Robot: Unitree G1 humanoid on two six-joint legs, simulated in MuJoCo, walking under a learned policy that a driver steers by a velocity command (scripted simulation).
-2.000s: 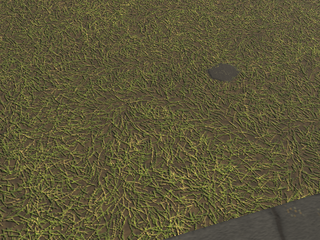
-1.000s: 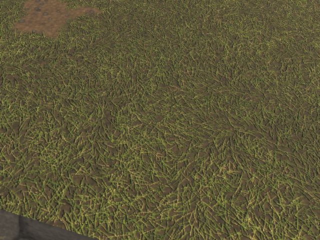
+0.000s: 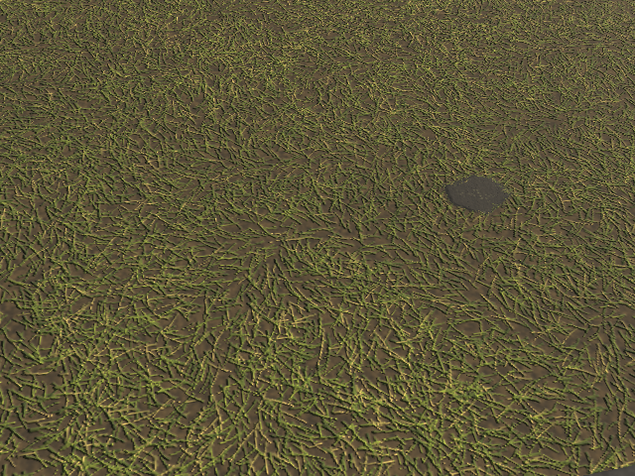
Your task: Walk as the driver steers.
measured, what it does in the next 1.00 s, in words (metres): walks ahead, turning left: left foot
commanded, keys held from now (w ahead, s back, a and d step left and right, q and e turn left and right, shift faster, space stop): q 0.04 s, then w+q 0.56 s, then w+e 0.40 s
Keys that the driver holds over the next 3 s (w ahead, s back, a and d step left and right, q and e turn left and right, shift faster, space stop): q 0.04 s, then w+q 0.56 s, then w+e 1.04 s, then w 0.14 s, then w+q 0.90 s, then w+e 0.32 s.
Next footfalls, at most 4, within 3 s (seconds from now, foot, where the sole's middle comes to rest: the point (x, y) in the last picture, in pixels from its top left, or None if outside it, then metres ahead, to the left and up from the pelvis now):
0.48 left None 0.19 0.20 -0.77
1.02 right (253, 434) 0.58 0.14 -0.77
1.48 left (150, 339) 0.81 0.40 -0.77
1.98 right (279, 264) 1.04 0.11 -0.77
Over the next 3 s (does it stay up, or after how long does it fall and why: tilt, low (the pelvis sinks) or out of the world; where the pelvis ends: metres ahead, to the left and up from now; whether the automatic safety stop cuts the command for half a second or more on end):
stays up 1.44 0.32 -0.01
